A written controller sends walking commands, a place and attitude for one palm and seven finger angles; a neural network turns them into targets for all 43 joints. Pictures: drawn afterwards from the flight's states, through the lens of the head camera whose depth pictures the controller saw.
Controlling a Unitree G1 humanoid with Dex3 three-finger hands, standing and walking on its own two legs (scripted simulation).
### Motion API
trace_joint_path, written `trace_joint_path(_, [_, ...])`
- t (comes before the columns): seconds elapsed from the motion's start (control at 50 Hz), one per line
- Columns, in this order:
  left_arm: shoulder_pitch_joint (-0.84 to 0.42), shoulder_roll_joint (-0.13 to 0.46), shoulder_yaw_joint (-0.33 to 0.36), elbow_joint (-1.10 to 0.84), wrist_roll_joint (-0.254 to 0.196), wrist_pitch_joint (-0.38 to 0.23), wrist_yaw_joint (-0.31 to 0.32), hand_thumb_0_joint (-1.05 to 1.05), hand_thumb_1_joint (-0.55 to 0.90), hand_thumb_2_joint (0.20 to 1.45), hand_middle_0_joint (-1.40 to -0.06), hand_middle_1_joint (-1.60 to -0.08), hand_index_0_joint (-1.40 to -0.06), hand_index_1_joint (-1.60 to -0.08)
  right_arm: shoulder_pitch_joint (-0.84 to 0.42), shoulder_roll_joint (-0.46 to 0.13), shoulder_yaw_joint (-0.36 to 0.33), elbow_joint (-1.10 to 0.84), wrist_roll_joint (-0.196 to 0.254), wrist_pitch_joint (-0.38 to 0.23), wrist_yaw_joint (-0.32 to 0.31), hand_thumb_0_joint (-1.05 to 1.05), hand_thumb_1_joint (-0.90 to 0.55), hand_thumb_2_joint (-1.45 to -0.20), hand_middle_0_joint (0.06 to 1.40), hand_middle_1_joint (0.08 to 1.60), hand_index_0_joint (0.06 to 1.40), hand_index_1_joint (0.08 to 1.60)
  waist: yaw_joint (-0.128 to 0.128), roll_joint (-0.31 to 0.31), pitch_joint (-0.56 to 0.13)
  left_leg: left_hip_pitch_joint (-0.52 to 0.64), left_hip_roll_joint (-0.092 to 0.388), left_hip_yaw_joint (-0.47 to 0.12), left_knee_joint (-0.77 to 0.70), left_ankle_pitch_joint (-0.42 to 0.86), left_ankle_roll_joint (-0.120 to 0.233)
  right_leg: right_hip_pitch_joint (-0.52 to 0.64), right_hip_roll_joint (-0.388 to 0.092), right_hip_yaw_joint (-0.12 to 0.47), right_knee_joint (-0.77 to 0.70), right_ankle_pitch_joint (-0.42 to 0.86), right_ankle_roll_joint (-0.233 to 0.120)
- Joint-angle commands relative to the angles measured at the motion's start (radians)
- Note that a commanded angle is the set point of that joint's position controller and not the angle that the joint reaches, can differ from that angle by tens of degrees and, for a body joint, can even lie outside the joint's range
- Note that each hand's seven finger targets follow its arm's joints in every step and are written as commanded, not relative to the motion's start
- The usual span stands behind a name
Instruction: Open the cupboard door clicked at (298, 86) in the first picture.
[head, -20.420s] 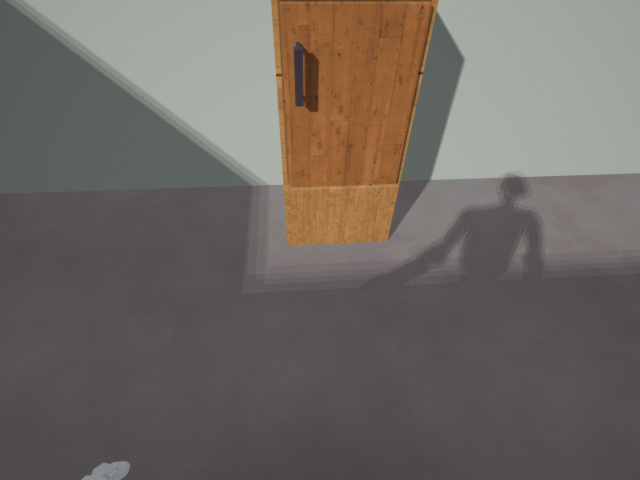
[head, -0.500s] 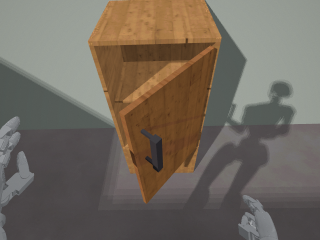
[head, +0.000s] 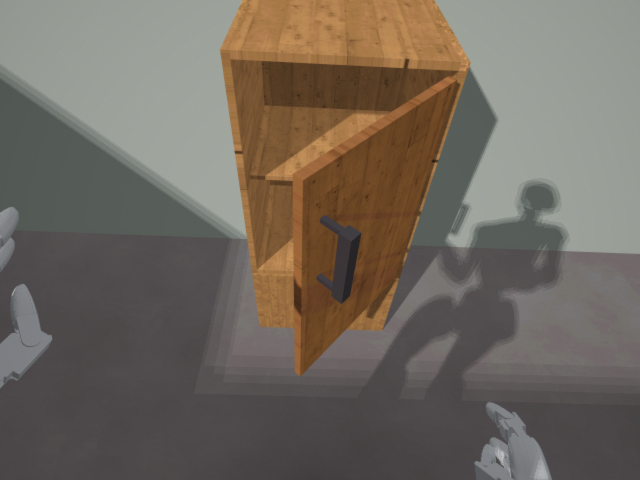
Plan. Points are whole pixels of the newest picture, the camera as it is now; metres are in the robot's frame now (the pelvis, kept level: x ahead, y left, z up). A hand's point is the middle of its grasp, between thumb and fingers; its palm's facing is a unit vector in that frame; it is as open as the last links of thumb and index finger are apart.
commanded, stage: step back with the hand held close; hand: left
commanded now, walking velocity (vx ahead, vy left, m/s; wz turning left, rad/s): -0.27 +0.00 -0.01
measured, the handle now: (334, 260) +0.44 +0.00 +0.00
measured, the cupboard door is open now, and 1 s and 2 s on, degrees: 49 49 49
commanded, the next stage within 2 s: stop stepping back and stand still in 0.56 s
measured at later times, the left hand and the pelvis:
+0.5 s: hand out of the picture +0.08 +0.26 +0.17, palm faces +0.33 -0.80 -0.50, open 7.4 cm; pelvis -0.12 +0.00 +0.00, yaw -2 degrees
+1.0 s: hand out of the picture -0.04 +0.26 +0.19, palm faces +0.39 -0.78 -0.49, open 7.4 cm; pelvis -0.25 +0.00 +0.01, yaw -3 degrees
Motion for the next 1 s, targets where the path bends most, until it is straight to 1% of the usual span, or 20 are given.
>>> trace_joint_path(0.0, [-0.039, 0.156, 0.13, -0.227, 0.003, -0.075, 0.045, 0.0, 0.9, 0.9, -0.2, -0.3, -0.2, -0.3, -0.087, -0.131, -0.06, -0.125, -0.024, -0.086, -0.009, 0.0, -0.9, -0.9, 0.2, 0.3, 0.2, 0.3, 0.002, 0.134, -0.058, -0.309, 0.284, -0.298, -0.356, -0.505, 0.054, 0.276, 0.016, -0.006, 0.108, -0.126, -0.016])
trace_joint_path(0.1, [-0.076, 0.187, 0.113, -0.263, -0.064, -0.102, 0.023, 0.0, 0.9, 0.9, -0.2, -0.3, -0.2, -0.3, -0.109, -0.111, -0.047, -0.07, 0.013, -0.094, 0.013, 0.0, -0.9, -0.9, 0.2, 0.3, 0.2, 0.3, -0.016, -0.015, -0.12, 0.134, 0.141, -0.123, -0.096, -0.078, -0.082, -0.01, -0.147, 0.164, -0.325, 0.103, -0.101])
trace_joint_path(0.14, [-0.153, 0.204, 0.096, -0.255, -0.065, -0.121, 0.025, 0.0, 0.9, 0.9, -0.2, -0.3, -0.2, -0.3, -0.106, -0.104, -0.042, -0.046, 0.026, -0.095, 0.011, 0.0, -0.9, -0.9, 0.2, 0.3, 0.2, 0.3, -0.019, -0.061, -0.254, 0.345, 0.122, -0.034, -0.011, 0.288, -0.074, -0.016, -0.175, 0.138, -0.257, 0.56, -0.033])
trace_joint_path(0.18, [-0.129, 0.232, 0.118, -0.251, -0.067, -0.099, 0.023, 0.0, 0.9, 0.9, -0.2, -0.3, -0.2, -0.3, -0.121, -0.129, -0.056, -0.057, 0.042, -0.101, 0.003, 0.0, -0.9, -0.9, 0.2, 0.3, 0.2, 0.3, -0.008, -0.071, -0.324, 0.417, 0.147, -0.046, -0.014, 0.418, -0.041, 0.008, -0.111, 0.071, -0.203, 0.607, 0.048])
trace_joint_path(0.26, [-0.029, 0.232, 0.147, -0.229, -0.085, -0.09, 0.003, 0.0, 0.9, 0.9, -0.2, -0.3, -0.2, -0.3, -0.196, -0.146, -0.052, -0.091, 0.027, -0.1, 0.019, 0.0, -0.9, -0.9, 0.2, 0.3, 0.2, 0.3, 0.024, 0.205, -0.201, 0.21, 0.249, -0.203, -0.249, 0.102, -0.001, 0.014, -0.003, 0.017, -0.104, -0.069, 0.007])
trace_joint_path(0.32, [0.023, 0.252, 0.2, -0.224, -0.09, -0.086, -0.006, 0.0, 0.9, 0.9, -0.2, -0.3, -0.2, -0.3, -0.222, -0.147, -0.05, -0.112, 0.011, -0.086, 0.03, 0.0, -0.9, -0.9, 0.2, 0.3, 0.2, 0.3, 0.035, 0.232, -0.09, -0.232, 0.295, -0.267, -0.476, -0.483, -0.021, 0.263, 0.046, -0.021, 0.024, -0.192, -0.051])
trace_joint_path(0.36, [0.055, 0.265, 0.217, -0.224, -0.095, -0.087, -0.011, 0.0, 0.9, 0.9, -0.2, -0.3, -0.2, -0.3, -0.214, -0.14, -0.057, -0.125, 0.015, -0.071, 0.036, 0.0, -0.9, -0.9, 0.2, 0.3, 0.2, 0.3, 0.035, 0.162, -0.103, -0.261, 0.251, -0.193, -0.388, -0.479, -0.048, 0.275, 0.02, -0.014, -0.069, -0.18, -0.071])
trace_joint_path(0.38, [0.075, 0.265, 0.208, -0.233, -0.102, -0.088, -0.011, 0.0, 0.9, 0.9, -0.2, -0.3, -0.2, -0.3, -0.197, -0.12, -0.057, -0.13, 0.02, -0.068, 0.042, 0.0, -0.9, -0.9, 0.2, 0.3, 0.2, 0.3, 0.03, 0.046, -0.126, -0.146, 0.177, -0.113, -0.23, -0.378, -0.079, 0.15, -0.047, 0.049, -0.217, -0.245, -0.098])
trace_joint_path(0.42, [0.047, 0.27, 0.18, -0.284, -0.1, -0.103, -0.003, 0.0, 0.9, 0.9, -0.2, -0.3, -0.2, -0.3, -0.142, -0.107, -0.07, -0.105, 0.04, -0.071, 0.051, 0.0, -0.9, -0.9, 0.2, 0.3, 0.2, 0.3, 0.013, -0.249, -0.128, 0.162, -0.015, -0.023, 0.442, -0.214, -0.149, -0.345, -0.396, 0.437, -0.579, -0.394, -0.226])
trace_joint_path(0.44, [0.012, 0.276, 0.186, -0.274, -0.083, -0.104, 0.007, 0.0, 0.9, 0.9, -0.2, -0.3, -0.2, -0.3, -0.146, -0.118, -0.077, -0.091, 0.028, -0.067, 0.051, 0.0, -0.9, -0.9, 0.2, 0.3, 0.2, 0.3, 0.022, -0.246, -0.077, 0.033, -0.012, -0.058, 0.666, -0.288, -0.142, -0.341, -0.433, 0.42, -0.551, -0.24, -0.252])
trace_joint_path(0.48, [-0.026, 0.238, 0.159, -0.249, -0.066, -0.093, 0.004, 0.0, 0.9, 0.9, -0.2, -0.3, -0.2, -0.3, -0.106, -0.087, -0.058, -0.088, 0.015, -0.065, 0.05, 0.0, -0.9, -0.9, 0.2, 0.3, 0.2, 0.3, -0.003, -0.186, -0.072, -0.031, 0.062, -0.09, 0.657, -0.318, -0.118, -0.246, -0.378, 0.248, -0.443, 0.019, -0.202])
trace_joint_path(0.54, [-0.109, 0.234, 0.113, -0.261, -0.049, -0.098, 0.018, 0.0, 0.9, 0.9, -0.2, -0.3, -0.2, -0.3, -0.145, -0.095, -0.02, -0.064, 0.022, -0.072, -0.001, 0.0, -0.9, -0.9, 0.2, 0.3, 0.2, 0.3, -0.02, 0.01, 0.001, 0.037, 0.06, -0.054, 0.038, -0.225, -0.112, -0.093, -0.188, 0.072, -0.209, 0.434, -0.086])
trace_joint_path(0.58, [-0.158, 0.247, 0.109, -0.331, -0.036, -0.117, 0.026, 0.0, 0.9, 0.9, -0.2, -0.3, -0.2, -0.3, -0.15, -0.139, -0.04, -0.041, 0.015, -0.107, -0.023, 0.0, -0.9, -0.9, 0.2, 0.3, 0.2, 0.3, -0.001, 0.312, -0.046, 0.054, 0.242, -0.207, -0.256, 0.3, -0.079, -0.011, -0.079, 0.022, 0.026, 0.17, -0.015])
trace_joint_path(0.6, [-0.163, 0.264, 0.124, -0.361, -0.023, -0.127, 0.032, 0.0, 0.9, 0.9, -0.2, -0.3, -0.2, -0.3, -0.099, -0.124, -0.051, -0.044, 0.002, -0.13, -0.019, 0.0, -0.9, -0.9, 0.2, 0.3, 0.2, 0.3, 0.007, 0.368, -0.14, 0.152, 0.394, -0.342, -0.195, 0.655, -0.019, -0.098, -0.058, 0.021, 0.164, -0.183, 0.0])
trace_joint_path(0.62, [-0.133, 0.28, 0.156, -0.35, -0.03, -0.139, 0.03, 0.0, 0.9, 0.9, -0.2, -0.3, -0.2, -0.3, -0.068, -0.116, -0.066, -0.042, 0.007, -0.155, -0.006, 0.0, -0.9, -0.9, 0.2, 0.3, 0.2, 0.3, 0.023, 0.257, -0.218, 0.27, 0.421, -0.29, -0.141, 0.746, 0.03, -0.145, -0.037, 0.041, 0.274, -0.262, -0.007])
trace_joint_path(0.7, [0.034, 0.263, 0.189, -0.482, -0.067, -0.116, 0.005, 0.0, 0.9, 0.9, -0.2, -0.3, -0.2, -0.3, -0.055, -0.106, -0.065, -0.064, 0.011, -0.187, 0.037, 0.0, -0.9, -0.9, 0.2, 0.3, 0.2, 0.3, 0.002, 0.203, -0.314, 0.35, 0.343, -0.233, -0.124, 0.653, 0.015, -0.12, -0.036, -0.009, 0.284, -0.189, 0.014])
trace_joint_path(0.82, [0.115, 0.215, 0.174, -0.299, -0.062, -0.055, 0.025, 0.0, 0.9, 0.9, -0.2, -0.3, -0.2, -0.3, -0.108, -0.105, -0.032, -0.071, 0.019, -0.166, 0.03, 0.0, -0.9, -0.9, 0.2, 0.3, 0.2, 0.3, -0.009, 0.197, -0.072, -0.111, 0.241, -0.154, -0.382, -0.536, -0.051, 0.231, 0.003, -0.146, -0.077, -0.177, -0.001])
trace_joint_path(0.86, [0.067, 0.235, 0.184, -0.207, -0.049, -0.047, 0.027, 0.0, 0.9, 0.9, -0.2, -0.3, -0.2, -0.3, -0.118, -0.107, -0.031, -0.06, 0.01, -0.14, 0.022, 0.0, -0.9, -0.9, 0.2, 0.3, 0.2, 0.3, -0.016, 0.141, -0.005, -0.144, 0.171, -0.087, -0.283, -0.53, -0.087, 0.228, -0.038, -0.105, -0.239, -0.206, -0.046])
trace_joint_path(0.92, [-0.066, 0.288, 0.189, -0.17, -0.07, -0.039, 0.026, 0.0, 0.9, 0.9, -0.2, -0.3, -0.2, -0.3, -0.105, -0.104, -0.038, -0.032, -0.001, -0.108, 0.014, 0.0, -0.9, -0.9, 0.2, 0.3, 0.2, 0.3, -0.015, -0.229, 0.024, -0.038, 0.078, -0.023, 0.33, -0.208, -0.12, -0.115, -0.386, 0.337, -0.53, -0.457, -0.225])
trace_joint_path(0.98, [-0.091, 0.217, 0.134, -0.12, -0.063, -0.045, 0.02, 0.0, 0.9, 0.9, -0.2, -0.3, -0.2, -0.3, -0.083, -0.105, -0.04, -0.014, 0.018, -0.123, 0.016, 0.0, -0.9, -0.9, 0.2, 0.3, 0.2, 0.3, -0.012, -0.143, -0.034, -0.2, 0.095, -0.044, 0.508, -0.206, -0.107, 0.04, -0.374, 0.291, -0.455, -0.288, -0.207])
